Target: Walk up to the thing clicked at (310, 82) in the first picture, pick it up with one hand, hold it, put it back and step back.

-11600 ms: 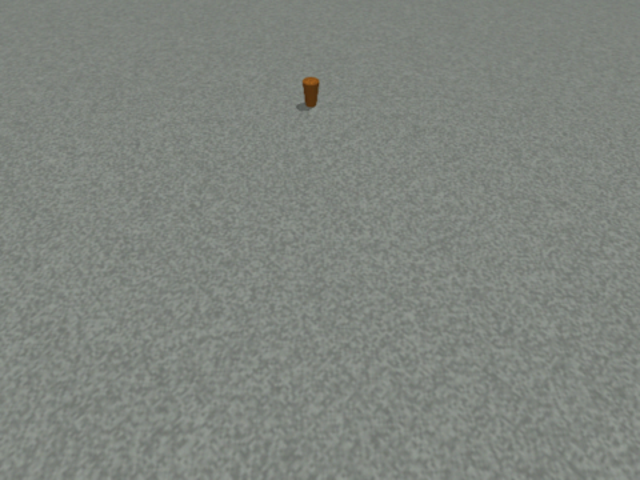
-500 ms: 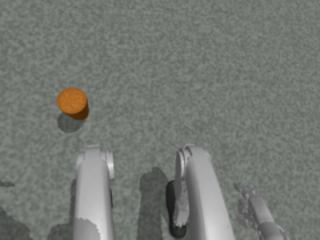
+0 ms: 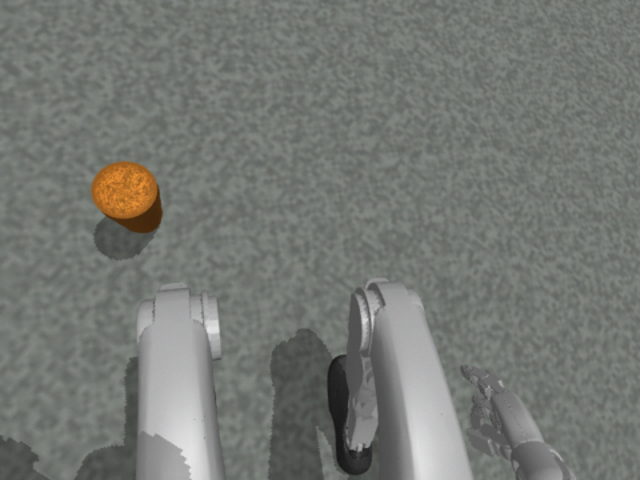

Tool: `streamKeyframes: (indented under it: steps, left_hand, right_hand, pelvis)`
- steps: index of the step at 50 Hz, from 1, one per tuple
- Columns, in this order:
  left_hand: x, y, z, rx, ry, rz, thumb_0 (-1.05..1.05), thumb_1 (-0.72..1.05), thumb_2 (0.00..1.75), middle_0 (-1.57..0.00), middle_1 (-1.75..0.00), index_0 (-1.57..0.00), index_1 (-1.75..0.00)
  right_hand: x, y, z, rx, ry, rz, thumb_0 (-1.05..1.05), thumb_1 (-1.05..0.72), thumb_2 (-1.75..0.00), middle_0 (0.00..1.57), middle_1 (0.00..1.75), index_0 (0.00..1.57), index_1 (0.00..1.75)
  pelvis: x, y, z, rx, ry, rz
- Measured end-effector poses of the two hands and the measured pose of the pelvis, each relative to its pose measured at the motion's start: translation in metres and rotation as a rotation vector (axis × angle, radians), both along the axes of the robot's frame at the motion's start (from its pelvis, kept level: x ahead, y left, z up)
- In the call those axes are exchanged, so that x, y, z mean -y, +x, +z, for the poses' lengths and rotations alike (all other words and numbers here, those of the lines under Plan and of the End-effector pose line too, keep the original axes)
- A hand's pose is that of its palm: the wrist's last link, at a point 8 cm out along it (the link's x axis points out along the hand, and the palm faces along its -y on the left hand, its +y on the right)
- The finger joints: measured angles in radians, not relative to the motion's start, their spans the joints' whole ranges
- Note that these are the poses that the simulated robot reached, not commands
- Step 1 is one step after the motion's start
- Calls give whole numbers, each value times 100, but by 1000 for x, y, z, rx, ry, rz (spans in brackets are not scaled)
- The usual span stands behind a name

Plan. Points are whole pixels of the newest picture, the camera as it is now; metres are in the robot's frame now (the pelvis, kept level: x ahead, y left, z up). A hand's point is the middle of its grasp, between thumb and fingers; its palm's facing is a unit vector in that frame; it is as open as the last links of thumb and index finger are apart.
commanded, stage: go down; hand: left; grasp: from the side
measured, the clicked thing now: (135, 204) +0.49 +0.27 -0.30
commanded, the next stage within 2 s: approach in 0.02 s
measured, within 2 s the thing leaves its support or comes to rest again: neither
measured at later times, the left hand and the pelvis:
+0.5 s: hand out of the picture +0.40 +0.41 -0.09, palm faces +0.27 -0.96 +0.01, open 17.6 cm; pelvis +0.00 +0.00 -0.04, yaw -3 degrees
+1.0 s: hand (94, 217) +0.44 +0.31 -0.24, palm faces +0.25 -0.97 +0.04, open 17.6 cm; pelvis -0.01 +0.02 -0.09, yaw -8 degrees
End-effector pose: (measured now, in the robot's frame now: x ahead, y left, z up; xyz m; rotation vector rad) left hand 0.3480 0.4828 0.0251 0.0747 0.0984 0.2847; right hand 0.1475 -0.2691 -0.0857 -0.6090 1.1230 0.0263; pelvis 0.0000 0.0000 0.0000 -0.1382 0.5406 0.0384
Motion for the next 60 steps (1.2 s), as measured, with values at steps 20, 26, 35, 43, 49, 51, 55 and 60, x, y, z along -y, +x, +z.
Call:
streamKeyframes:
  steps: [20,26,35,43,49,51,55,60]
  left_hand:
    - [1,7,-59,8,-66,19,-1,-58,3,-7,-8,-6,-10]
    - [29,23,-123,-10,-103,-13,-1,-60,3,-8,-8,-6,-10]
    - [75,44,-200,-13,-116,-67,-1,-60,4,-7,-10,-6,-11]
    - [107,53,-246,-32,-120,-79,-1,-60,5,-7,-11,-6,-12]
    - [127,61,-267,-2,-132,-39,-1,-61,4,-7,-10,-6,-11]
    - [132,61,-272,7,-131,-24,-1,-60,4,-7,-10,-6,-11]
    - [139,61,-277,18,-120,-9,-1,-60,4,-7,-10,-6,-10]
    - [148,59,-279,20,-102,-23,-1,-58,6,-6,-9,-5,-9]
  right_hand:
    - [-1,-2,-13,-28,-38,78,0,-92,-91,21,30,20,30]
    - [-3,-3,-21,-68,-81,127,0,-91,-90,21,30,20,30]
    - [-6,-9,-31,-137,-157,181,0,-92,-91,21,30,21,30]
    - [-10,-17,-37,-198,-205,245,0,-93,-91,21,30,21,30]
    - [-16,-19,-37,-232,-231,293,0,-94,-91,21,30,21,30]
    - [-18,-20,-37,-242,-238,303,0,-95,-91,21,30,21,30]
    - [-20,-22,-37,-263,-250,315,0,-95,-91,21,30,21,30]
    - [-22,-25,-36,-279,-258,321,0,-95,-91,21,30,21,30]
  pelvis:
    - [-2,-4,-25,40,-19,-19]
    - [-4,-4,-44,80,-36,-32]
    - [-8,-6,-69,156,-69,-55]
    - [-12,-7,-84,213,-98,-76]
    - [-15,-8,-91,254,-124,-89]
    - [-16,-8,-92,264,-131,-92]
    - [-18,-9,-94,278,-143,-94]
    - [-20,-11,-95,291,-153,-94]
